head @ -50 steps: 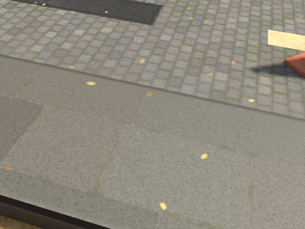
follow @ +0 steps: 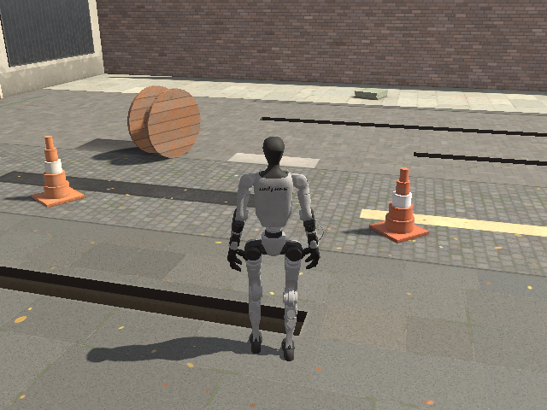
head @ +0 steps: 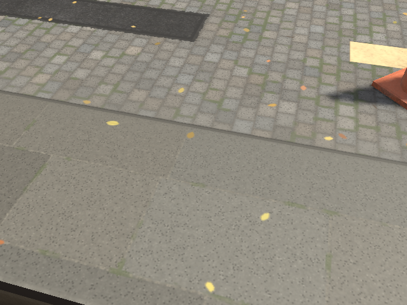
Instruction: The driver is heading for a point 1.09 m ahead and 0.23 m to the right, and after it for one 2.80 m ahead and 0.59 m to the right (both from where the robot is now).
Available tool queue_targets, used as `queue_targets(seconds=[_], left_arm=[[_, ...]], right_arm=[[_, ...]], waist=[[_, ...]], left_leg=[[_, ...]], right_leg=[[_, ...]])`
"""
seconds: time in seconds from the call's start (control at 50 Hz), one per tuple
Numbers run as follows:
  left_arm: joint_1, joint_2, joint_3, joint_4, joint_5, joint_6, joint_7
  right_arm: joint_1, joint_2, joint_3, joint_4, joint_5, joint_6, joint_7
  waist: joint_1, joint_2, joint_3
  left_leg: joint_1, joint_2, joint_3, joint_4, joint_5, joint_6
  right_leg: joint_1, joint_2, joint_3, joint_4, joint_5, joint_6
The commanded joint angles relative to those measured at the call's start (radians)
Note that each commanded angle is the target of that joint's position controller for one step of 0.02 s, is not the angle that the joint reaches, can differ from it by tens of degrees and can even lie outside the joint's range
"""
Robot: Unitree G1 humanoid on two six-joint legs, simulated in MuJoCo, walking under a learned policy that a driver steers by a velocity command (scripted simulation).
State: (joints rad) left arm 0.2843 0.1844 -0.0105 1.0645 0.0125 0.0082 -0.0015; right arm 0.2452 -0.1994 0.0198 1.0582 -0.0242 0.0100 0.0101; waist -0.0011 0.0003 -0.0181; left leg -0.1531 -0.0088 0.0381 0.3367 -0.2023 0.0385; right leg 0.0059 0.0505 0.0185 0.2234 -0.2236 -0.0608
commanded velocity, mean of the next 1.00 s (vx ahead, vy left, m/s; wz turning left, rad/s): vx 0.44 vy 0.00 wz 0.00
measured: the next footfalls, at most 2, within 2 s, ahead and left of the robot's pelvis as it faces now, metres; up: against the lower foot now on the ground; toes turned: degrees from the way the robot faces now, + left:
right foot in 0.68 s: +0.59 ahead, -0.22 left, +0.00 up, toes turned -5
left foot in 1.32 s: +0.94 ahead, -0.04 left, +0.00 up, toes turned +3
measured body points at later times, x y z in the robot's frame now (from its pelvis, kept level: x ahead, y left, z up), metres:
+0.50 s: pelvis +0.18 -0.01 -0.03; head +0.19 -0.03 +0.42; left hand +0.35 +0.25 -0.13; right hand +0.08 -0.27 -0.17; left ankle +0.00 +0.11 -0.75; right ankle +0.28 -0.16 -0.70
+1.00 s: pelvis +0.52 -0.15 -0.01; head +0.56 -0.15 +0.44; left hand +0.48 +0.10 -0.15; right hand +0.67 -0.39 -0.13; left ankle +0.66 -0.02 -0.65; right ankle +0.55 -0.22 -0.75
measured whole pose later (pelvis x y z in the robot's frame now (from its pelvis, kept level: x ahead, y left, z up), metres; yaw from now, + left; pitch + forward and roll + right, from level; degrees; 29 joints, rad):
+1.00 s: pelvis +0.52 -0.15 -0.01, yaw -1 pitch +0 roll -1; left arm 0.40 0.20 0.05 1.05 0.03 -0.06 0.00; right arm 0.10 -0.25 -0.02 0.85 -0.03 -0.03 0.05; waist 0.05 0.03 0.06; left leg -0.77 0.06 -0.01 1.11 -0.11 0.05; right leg -0.22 0.08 -0.10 0.37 -0.16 -0.11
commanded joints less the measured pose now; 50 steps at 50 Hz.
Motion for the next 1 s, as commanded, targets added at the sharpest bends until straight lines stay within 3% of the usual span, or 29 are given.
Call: queue_targets(seconds=[0.02,0.12,0.18,0.28,0.34,0.38,0.4,0.44,0.48,0.5,0.52,0.54,0.56,0.58,0.6,0.62,0.66,0.68,0.7,0.72,0.74,0.76,0.8,0.82,0.86,0.88,0.9,0.94,1.0], left_arm=[[0.013,0.141,0.045,-0.04,0.002,-0.003,-0.003],[-0.042,0.108,0.055,-0.081,0.006,-0.017,0.0],[0.037,0.097,0.058,-0.077,0.021,-0.031,0.017],[-0.114,0.11,0.072,-0.13,0.022,-0.038,0.017],[-0.137,0.104,0.081,-0.126,0.023,-0.045,-0.012],[-0.13,0.121,0.101,-0.11,0.048,-0.043,-0.03],[-0.177,0.123,0.103,-0.121,0.044,-0.045,-0.035],[-0.488,0.177,0.128,-0.235,0.006,-0.07,-0.007],[-0.471,0.164,0.127,-0.246,0.012,-0.065,0.001],[-0.478,0.167,0.131,-0.239,-0.005,-0.057,0.009],[-0.472,0.168,0.119,-0.249,-0.007,-0.039,0.009],[-0.49,0.164,0.116,-0.26,-0.007,-0.033,0.002],[-0.456,0.093,0.081,-0.275,0.025,-0.03,-0.049],[-0.41,0.055,0.081,-0.241,0.031,-0.028,-0.076],[-0.367,0.062,0.085,-0.233,0.024,-0.026,-0.08],[-0.292,0.116,0.1,-0.204,0.019,-0.018,-0.074],[-0.078,0.188,0.123,-0.147,0.058,-0.018,-0.026],[0.065,0.266,0.153,-0.085,0.053,-0.018,-0.009],[0.147,0.403,0.164,-0.056,0.064,-0.027,0.0],[0.167,0.453,0.174,-0.038,-0.003,-0.02,-0.003],[0.019,0.391,0.156,-0.073,-0.002,-0.025,0.004],[-0.038,0.271,0.133,-0.105,0.022,-0.032,0.002],[-0.117,0.135,0.091,-0.115,0.034,-0.063,0.013],[-0.054,0.15,0.102,-0.061,0.045,-0.073,0.01],[0.061,0.115,0.085,-0.028,0.033,-0.092,-0.004],[-0.004,0.133,0.087,-0.036,0.015,-0.096,-0.006],[-0.058,0.169,0.094,-0.09,0.024,-0.082,0.0],[-0.041,0.138,0.075,-0.119,0.032,-0.087,0.001],[0.04,0.164,0.073,-0.108,-0.004,-0.112,0.0]], right_arm=[[-0.011,-0.067,-0.02,-0.047,-0.014,-0.019,0.009],[0.052,-0.086,-0.038,-0.046,-0.005,-0.05,-0.001],[0.097,-0.174,-0.08,-0.033,0.01,-0.064,0.0],[0.235,-0.198,-0.114,-0.015,-0.013,-0.053,-0.003],[0.185,-0.193,-0.119,-0.049,-0.027,-0.064,-0.01],[0.243,-0.179,-0.115,-0.022,-0.039,-0.082,-0.005],[0.23,-0.183,-0.116,-0.025,-0.028,-0.095,-0.006],[0.29,-0.167,-0.096,0.017,-0.042,-0.136,-0.013],[0.278,-0.193,-0.106,0.023,-0.049,-0.151,-0.029],[0.275,-0.211,-0.109,0.028,-0.041,-0.148,-0.033],[0.193,-0.205,-0.109,-0.005,-0.027,-0.131,-0.032],[0.18,-0.218,-0.111,-0.012,-0.03,-0.132,-0.03],[0.088,-0.2,-0.101,-0.07,0.019,-0.126,-0.018],[0.086,-0.213,-0.094,-0.072,0.057,-0.127,-0.02],[0.057,-0.269,-0.106,-0.082,0.036,-0.13,-0.018],[0.042,-0.309,-0.116,-0.094,0.024,-0.12,-0.019],[0.111,-0.311,-0.115,-0.064,0.032,-0.102,-0.007],[0.165,-0.303,-0.112,-0.054,0.031,-0.083,-0.006],[0.392,-0.059,-0.061,-0.075,0.041,-0.069,0.02],[0.345,-0.076,-0.051,-0.111,0.031,-0.079,0.017],[0.29,-0.106,-0.054,-0.125,0.032,-0.09,0.029],[0.236,-0.134,-0.053,-0.111,0.023,-0.09,0.034],[0.149,-0.168,-0.073,-0.106,0.01,-0.083,0.045],[0.061,-0.126,-0.065,-0.136,0.018,-0.059,0.034],[0.008,-0.067,-0.053,-0.175,-0.006,-0.044,0.017],[0.001,-0.065,-0.041,-0.209,-0.013,-0.043,0.016],[0.021,-0.085,-0.042,-0.216,-0.013,-0.04,0.028],[-0.032,-0.136,-0.057,-0.208,-0.014,-0.042,0.037],[-0.105,-0.135,-0.066,-0.239,-0.005,-0.05,0.035]], waist=[[-0.004,-0.095,0.166],[-0.037,-0.016,0.137],[-0.01,0.142,0.098],[-0.077,0.061,0.084],[-0.066,-0.011,0.075],[-0.071,0.018,0.085],[-0.066,0.024,0.119],[-0.147,0.119,0.261],[-0.102,0.122,0.268],[-0.099,0.171,0.28],[-0.043,0.065,0.269],[-0.041,0.073,0.298],[0.036,-0.076,0.276],[0.012,-0.051,0.207],[0.053,0.018,0.207],[0.088,0.042,0.145],[0.173,0.111,0.019],[0.227,0.098,-0.051],[0.057,-0.22,-0.21],[0.061,-0.259,-0.363],[0.005,-0.204,-0.248],[0.033,-0.132,-0.186],[0.0,-0.141,-0.095],[0.001,-0.153,-0.033],[0.007,-0.133,-0.055],[-0.071,-0.063,-0.027],[-0.08,-0.066,0.003],[-0.047,-0.046,0.014],[-0.019,0.019,0.054]], left_leg=[[-0.075,-0.005,0.022,0.08,-0.139,0.028],[0.052,0.019,-0.051,0.008,-0.116,0.074],[0.157,0.144,-0.244,-0.077,0.039,0.162],[0.367,0.346,-0.389,-0.167,0.263,0.28],[0.344,0.298,-0.255,-0.211,0.161,0.249],[0.363,0.305,-0.245,-0.173,0.093,0.252],[0.347,0.304,-0.239,-0.181,0.097,0.247],[0.567,0.338,-0.267,-0.234,0.05,0.187],[0.539,0.339,-0.246,-0.264,-0.015,0.179],[0.569,0.358,-0.247,-0.252,0.021,0.195],[0.45,0.301,-0.18,-0.291,-0.012,0.151],[0.341,0.256,-0.118,-0.312,-0.011,0.132],[-0.048,0.223,-0.047,-0.391,0.043,0.118],[-0.181,0.208,-0.035,-0.446,0.15,0.124],[-0.149,0.209,-0.002,-0.417,0.379,0.11],[-0.003,0.196,0.052,-0.276,0.658,0.085],[0.017,0.18,0.082,0.183,0.974,0.05],[-0.06,0.127,0.064,0.505,0.716,0.024],[-0.389,-0.038,0.003,0.95,-0.332,-0.005],[-0.324,-0.071,-0.169,1.023,-0.267,0.021],[-0.358,-0.014,-0.172,0.989,-0.15,0.042],[-0.342,0.047,-0.135,0.959,-0.078,0.056],[-0.262,0.095,-0.171,0.874,0.059,0.062],[-0.294,0.084,-0.139,0.887,-0.039,0.053],[-0.474,0.062,-0.105,1.109,-0.156,0.08],[-0.459,0.106,-0.168,0.971,-0.027,0.088],[-0.428,0.107,-0.118,0.84,-0.037,0.049],[-0.462,0.111,-0.109,0.853,0.075,0.011],[-0.623,0.119,-0.089,0.757,0.189,-0.006]], right_leg=[[-0.162,-0.205,0.221,-0.167,-0.34,-0.116],[-0.179,-0.135,0.098,0.009,-0.015,-0.09],[-0.215,-0.044,-0.029,0.21,-0.067,-0.04],[-0.501,-0.072,-0.025,0.526,-0.368,-0.016],[-0.566,-0.106,-0.035,0.656,-0.209,0.015],[-0.681,-0.132,-0.018,0.808,-0.124,0.036],[-0.738,-0.141,-0.027,0.818,-0.084,0.05],[-1.154,-0.187,0.119,0.763,-0.154,0.075],[-1.198,-0.189,0.11,0.774,-0.098,0.082],[-1.28,-0.175,0.109,0.893,-0.162,0.079],[-1.168,-0.197,0.11,0.754,-0.088,0.08],[-1.092,-0.175,0.041,0.723,-0.016,0.076],[-0.625,-0.172,-0.045,0.509,0.294,0.04],[-0.337,-0.11,-0.129,0.551,0.427,0.002],[-0.284,-0.091,-0.131,0.589,0.398,-0.025],[-0.275,-0.074,-0.122,0.564,0.297,-0.039],[-0.006,0.013,-0.159,0.496,0.086,-0.07],[0.166,-0.056,-0.057,0.397,0.038,-0.068],[0.404,-0.424,0.502,0.301,0.09,-0.167],[0.28,-0.385,0.748,0.095,-0.091,-0.136],[0.138,-0.347,0.665,0.047,-0.326,-0.114],[0.031,-0.34,0.537,0.051,-0.404,-0.098],[-0.219,-0.274,0.366,0.025,-0.217,-0.056],[-0.292,-0.281,0.34,0.025,-0.253,-0.073],[-0.231,-0.308,0.364,-0.008,-0.3,-0.135],[-0.324,-0.272,0.294,-0.037,-0.27,-0.094],[-0.415,-0.257,0.227,-0.067,-0.302,-0.13],[-0.422,-0.299,0.234,-0.127,-0.194,-0.199],[-0.261,-0.307,0.205,-0.152,-0.125,-0.224]])
Keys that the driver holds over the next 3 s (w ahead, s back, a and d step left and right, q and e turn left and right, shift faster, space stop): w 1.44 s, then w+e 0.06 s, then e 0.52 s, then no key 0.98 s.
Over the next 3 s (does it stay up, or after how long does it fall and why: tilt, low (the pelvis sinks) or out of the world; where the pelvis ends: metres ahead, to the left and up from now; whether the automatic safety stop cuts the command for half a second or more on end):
stays up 1.09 -0.15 0.00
